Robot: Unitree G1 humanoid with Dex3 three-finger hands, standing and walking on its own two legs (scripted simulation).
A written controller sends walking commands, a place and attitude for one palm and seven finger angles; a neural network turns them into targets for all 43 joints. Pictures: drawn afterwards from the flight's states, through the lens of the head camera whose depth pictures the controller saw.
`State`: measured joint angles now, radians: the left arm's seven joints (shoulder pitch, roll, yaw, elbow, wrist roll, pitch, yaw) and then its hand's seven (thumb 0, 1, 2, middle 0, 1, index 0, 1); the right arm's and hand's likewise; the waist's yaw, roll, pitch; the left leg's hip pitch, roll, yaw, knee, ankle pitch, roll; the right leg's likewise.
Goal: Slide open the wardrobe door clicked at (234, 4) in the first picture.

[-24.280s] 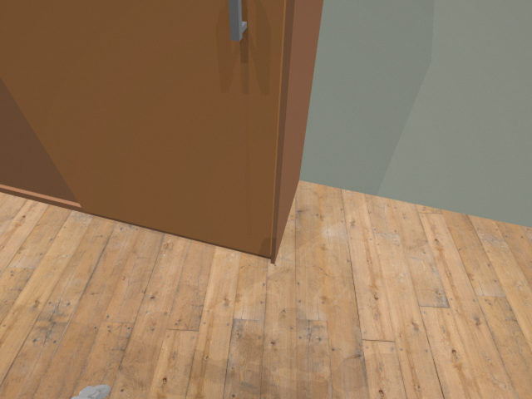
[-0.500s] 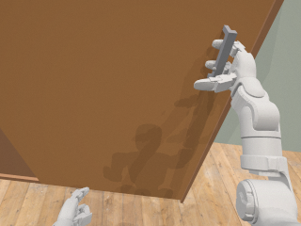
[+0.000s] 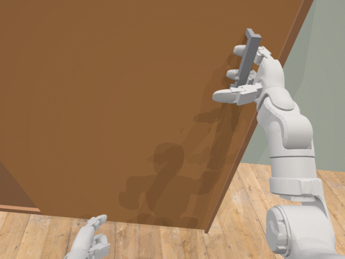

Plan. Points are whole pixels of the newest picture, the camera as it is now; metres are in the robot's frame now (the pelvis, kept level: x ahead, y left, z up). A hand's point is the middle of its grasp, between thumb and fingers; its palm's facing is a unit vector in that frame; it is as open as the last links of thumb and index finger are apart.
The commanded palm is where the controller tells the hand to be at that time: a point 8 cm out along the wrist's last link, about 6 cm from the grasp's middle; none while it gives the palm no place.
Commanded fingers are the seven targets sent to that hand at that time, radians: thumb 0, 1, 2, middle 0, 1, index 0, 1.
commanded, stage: grip the handle and tug to test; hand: right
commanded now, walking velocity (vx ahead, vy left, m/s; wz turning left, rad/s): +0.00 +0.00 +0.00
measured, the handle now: (241, 67) +0.46 -0.13 +0.27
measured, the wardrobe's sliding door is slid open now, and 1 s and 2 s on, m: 0.00 0.00 0.00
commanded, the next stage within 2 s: tug the door sideways, standing still in 1.30 s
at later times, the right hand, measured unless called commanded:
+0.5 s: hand (236, 77) +0.40 -0.10 +0.27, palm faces +0.06 +1.00 -0.01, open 6.9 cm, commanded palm +0.38 -0.14 +0.27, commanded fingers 0.00 -0.90 -0.90 0.45 1.40 0.45 1.40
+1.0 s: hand (236, 77) +0.40 -0.10 +0.27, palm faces +0.05 +1.00 -0.01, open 5.8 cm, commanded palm +0.36 -0.14 +0.27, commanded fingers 0.00 -0.90 -0.90 0.45 1.40 0.45 1.40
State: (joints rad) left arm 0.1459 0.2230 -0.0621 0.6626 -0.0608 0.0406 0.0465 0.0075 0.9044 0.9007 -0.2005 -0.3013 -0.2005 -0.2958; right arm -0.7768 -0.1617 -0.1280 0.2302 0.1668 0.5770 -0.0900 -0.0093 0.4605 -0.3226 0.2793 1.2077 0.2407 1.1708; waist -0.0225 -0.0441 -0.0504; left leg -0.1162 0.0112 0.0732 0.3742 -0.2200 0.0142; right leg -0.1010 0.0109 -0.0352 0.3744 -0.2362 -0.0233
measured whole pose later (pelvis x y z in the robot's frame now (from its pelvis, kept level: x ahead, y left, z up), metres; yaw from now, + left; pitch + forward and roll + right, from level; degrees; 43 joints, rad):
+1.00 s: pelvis +0.00 +0.01 +0.00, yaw +0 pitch -2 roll +0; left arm 0.16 0.24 -0.06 0.66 -0.06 0.03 0.05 0.01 0.90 0.90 -0.20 -0.30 -0.20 -0.30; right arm -0.78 -0.18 -0.15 0.26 0.16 0.54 -0.08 0.01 -0.75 -0.82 0.36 1.37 0.31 1.34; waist -0.01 -0.05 -0.05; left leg -0.12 0.00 0.07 0.36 -0.21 0.02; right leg -0.10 0.00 -0.04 0.35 -0.22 -0.02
